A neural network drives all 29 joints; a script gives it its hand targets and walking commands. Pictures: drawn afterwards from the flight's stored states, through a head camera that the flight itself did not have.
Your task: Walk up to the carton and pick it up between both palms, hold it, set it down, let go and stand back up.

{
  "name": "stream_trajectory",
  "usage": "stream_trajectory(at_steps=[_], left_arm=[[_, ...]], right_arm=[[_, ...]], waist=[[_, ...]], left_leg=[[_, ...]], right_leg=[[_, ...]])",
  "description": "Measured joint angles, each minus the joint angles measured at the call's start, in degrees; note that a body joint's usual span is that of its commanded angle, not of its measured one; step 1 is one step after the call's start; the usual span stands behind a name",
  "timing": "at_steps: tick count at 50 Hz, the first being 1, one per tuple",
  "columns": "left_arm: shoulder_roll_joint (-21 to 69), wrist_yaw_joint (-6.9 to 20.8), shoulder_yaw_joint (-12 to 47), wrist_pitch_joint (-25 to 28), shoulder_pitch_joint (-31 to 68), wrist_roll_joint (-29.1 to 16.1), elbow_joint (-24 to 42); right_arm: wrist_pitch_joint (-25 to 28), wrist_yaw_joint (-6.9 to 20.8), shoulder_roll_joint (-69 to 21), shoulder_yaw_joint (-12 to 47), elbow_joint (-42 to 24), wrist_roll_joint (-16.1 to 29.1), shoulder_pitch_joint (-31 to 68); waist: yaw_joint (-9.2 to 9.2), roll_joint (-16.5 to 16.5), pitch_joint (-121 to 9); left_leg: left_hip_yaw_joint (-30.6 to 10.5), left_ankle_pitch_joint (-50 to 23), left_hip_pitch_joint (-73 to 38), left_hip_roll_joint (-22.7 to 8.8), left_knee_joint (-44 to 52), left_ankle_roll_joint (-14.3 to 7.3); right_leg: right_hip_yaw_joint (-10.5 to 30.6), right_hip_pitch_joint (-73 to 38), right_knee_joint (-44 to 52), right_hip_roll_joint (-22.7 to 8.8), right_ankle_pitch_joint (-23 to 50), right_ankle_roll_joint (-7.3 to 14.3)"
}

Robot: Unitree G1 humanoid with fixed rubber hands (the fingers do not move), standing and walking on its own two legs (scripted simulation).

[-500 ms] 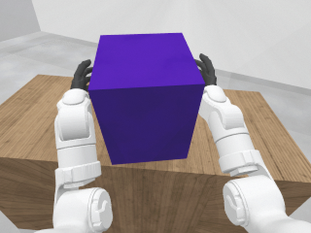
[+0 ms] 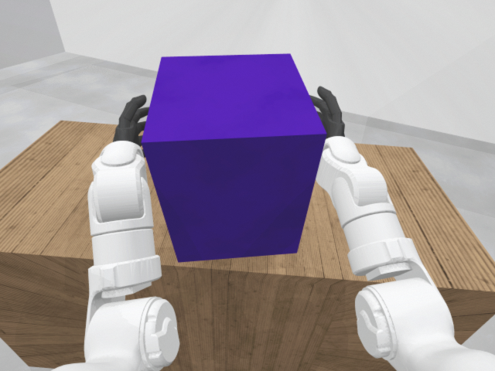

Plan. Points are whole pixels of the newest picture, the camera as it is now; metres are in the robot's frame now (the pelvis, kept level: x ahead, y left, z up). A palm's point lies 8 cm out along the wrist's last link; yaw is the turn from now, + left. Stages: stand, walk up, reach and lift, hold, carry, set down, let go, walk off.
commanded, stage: hold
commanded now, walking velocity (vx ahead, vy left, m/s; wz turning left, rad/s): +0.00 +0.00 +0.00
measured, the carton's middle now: (232, 160) +0.38 +0.01 +0.20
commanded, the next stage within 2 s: none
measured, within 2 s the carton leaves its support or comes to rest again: neither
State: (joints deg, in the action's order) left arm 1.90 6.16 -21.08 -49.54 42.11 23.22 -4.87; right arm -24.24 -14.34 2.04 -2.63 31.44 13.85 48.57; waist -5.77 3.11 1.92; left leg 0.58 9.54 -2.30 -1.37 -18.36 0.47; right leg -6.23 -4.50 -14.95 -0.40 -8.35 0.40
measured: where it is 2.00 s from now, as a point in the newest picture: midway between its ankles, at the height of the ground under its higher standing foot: outside the picture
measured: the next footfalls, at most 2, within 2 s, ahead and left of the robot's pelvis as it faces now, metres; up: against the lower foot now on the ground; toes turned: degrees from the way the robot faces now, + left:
none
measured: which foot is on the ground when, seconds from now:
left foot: down 0.00-1.00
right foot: down 0.00-1.00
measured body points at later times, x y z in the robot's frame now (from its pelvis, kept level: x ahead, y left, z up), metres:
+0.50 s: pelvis +0.00 +0.00 +0.00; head -0.06 +0.02 +0.44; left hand +0.37 +0.16 +0.24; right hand +0.38 -0.14 +0.25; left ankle +0.02 +0.12 -0.75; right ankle +0.02 -0.11 -0.75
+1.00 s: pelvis +0.00 +0.00 +0.00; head -0.07 +0.03 +0.44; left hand +0.37 +0.16 +0.24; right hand +0.38 -0.13 +0.26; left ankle +0.02 +0.12 -0.75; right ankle +0.02 -0.11 -0.75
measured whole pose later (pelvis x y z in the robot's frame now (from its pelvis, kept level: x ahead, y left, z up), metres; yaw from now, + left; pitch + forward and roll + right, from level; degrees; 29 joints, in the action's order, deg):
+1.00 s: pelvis +0.00 +0.00 +0.00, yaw +0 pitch -11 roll -1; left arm 2.0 6.1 -20.8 -49.9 41.7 22.9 -3.4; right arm -24.8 -14.5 1.8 -2.8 29.6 13.6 47.9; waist -5.5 3.1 1.9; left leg 0.6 9.6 -1.9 -1.4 -18.6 0.5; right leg -6.1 -4.2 -15.0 -0.3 -8.3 0.4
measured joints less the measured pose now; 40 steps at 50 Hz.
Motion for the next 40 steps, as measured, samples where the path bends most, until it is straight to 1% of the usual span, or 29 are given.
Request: stream_trajectory(at_steps=[10, 21, 29, 34, 40], left_arm=[[0.2, -0.1, -0.1, 0.1, 0.1, 0.0, -0.2], [-0.1, -0.2, 0.2, 0.0, -0.2, -0.4, 0.5], [0.1, -0.1, -0.2, 0.2, 0.3, -0.2, -0.2], [0.0, 0.0, 0.1, -0.1, -0.6, -0.4, 1.1], [0.0, 0.1, -0.1, -0.3, -0.5, -0.3, 0.8]], right_arm=[[-0.3, 0.1, -0.1, -0.4, -0.2, -0.3, 0.1], [-0.1, 0.2, -0.5, -0.6, -0.6, -0.7, -0.1], [-0.2, 0.0, -0.2, -0.3, -0.5, -0.6, 0.0], [-0.4, -0.2, -0.1, 0.2, -1.4, 0.0, -0.5], [-0.5, -0.2, -0.4, -0.3, -0.9, -0.3, -0.2]], waist=[[0.46, 0.3, 0.2], [0.2, 0.0, -0.2], [0.4, 0.1, 0.2], [0.37, 0.2, 0.1], [0.3, 0.2, 0.2]], left_leg=[[0.2, 0.0, 0.1, -0.1, 0.0, 0.0], [-0.2, 0.0, 0.7, -0.1, -0.2, 0.1], [0.0, 0.0, 0.2, -0.1, 0.0, 0.1], [0.0, 0.1, 0.2, -0.2, -0.2, 0.1], [0.0, 0.1, 0.3, -0.1, -0.2, 0.1]], right_leg=[[0.2, 0.3, -0.2, 0.1, 0.0, 0.1], [-0.1, 0.7, -0.3, 0.1, -0.1, 0.2], [0.0, 0.3, -0.2, 0.2, -0.1, 0.2], [0.1, 0.2, -0.1, 0.2, -0.1, 0.2], [0.0, 0.3, -0.2, 0.1, -0.1, 0.1]])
